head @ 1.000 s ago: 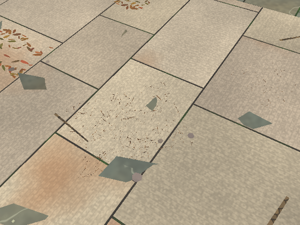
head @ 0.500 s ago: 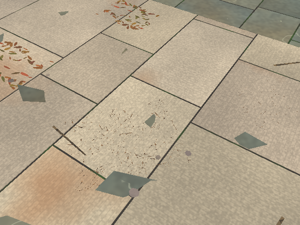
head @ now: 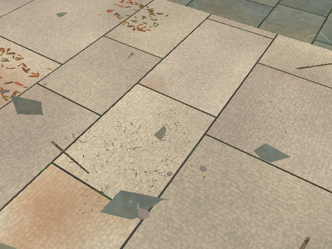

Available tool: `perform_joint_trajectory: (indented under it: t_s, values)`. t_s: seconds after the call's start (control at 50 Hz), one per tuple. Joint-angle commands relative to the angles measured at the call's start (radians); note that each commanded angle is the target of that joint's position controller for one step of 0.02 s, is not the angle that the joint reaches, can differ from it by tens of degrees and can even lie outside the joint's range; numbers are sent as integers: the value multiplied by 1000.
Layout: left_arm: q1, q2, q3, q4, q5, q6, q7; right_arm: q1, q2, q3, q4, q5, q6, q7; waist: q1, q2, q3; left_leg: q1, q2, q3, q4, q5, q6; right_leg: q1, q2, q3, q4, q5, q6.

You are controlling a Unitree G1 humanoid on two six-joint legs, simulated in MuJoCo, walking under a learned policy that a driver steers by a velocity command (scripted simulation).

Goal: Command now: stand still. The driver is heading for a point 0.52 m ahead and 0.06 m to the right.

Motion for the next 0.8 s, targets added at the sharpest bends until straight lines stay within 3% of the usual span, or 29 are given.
perform_joint_trajectory:
  t_s: [0.02,0.6,0.62,0.68,0.72,0.76,0.8]
  values:
    - [52,89,13,-3,0,-5,4,57,-90,-14,-4,0,-5,-4,1,1,31,-78,110,-89,-71,145,28,28,-83,81,-49,106,-30]
    - [106,34,13,44,0,-7,13,122,-26,-17,36,-2,-6,-10,-1,5,53,-90,111,-78,-61,123,22,10,-77,85,-43,87,-34]
    - [113,28,11,47,1,-6,13,132,-21,-15,39,-3,-6,-10,-2,6,32,-84,104,-77,-74,42,25,18,-68,81,-49,13,-35]
    - [103,47,25,26,8,2,7,144,-65,-38,27,-7,6,-6,-10,45,83,-146,83,-109,-76,-378,73,-71,-2,44,30,-345,-64]
    - [63,24,24,-7,17,0,-3,190,-75,-49,22,-8,9,-3,-39,85,162,-154,143,-220,-127,-566,124,-213,26,25,123,-419,-72]
    - [19,-14,17,-48,32,-20,-14,241,-108,-67,33,-10,3,-4,-60,172,184,-86,280,-396,-222,-600,195,-314,31,-56,292,-256,-63]
    - [-11,16,27,-83,28,-45,-24,224,-113,-76,21,-16,-10,1,-53,145,177,-86,314,-417,-237,-494,219,-326,-6,-37,336,-250,-71]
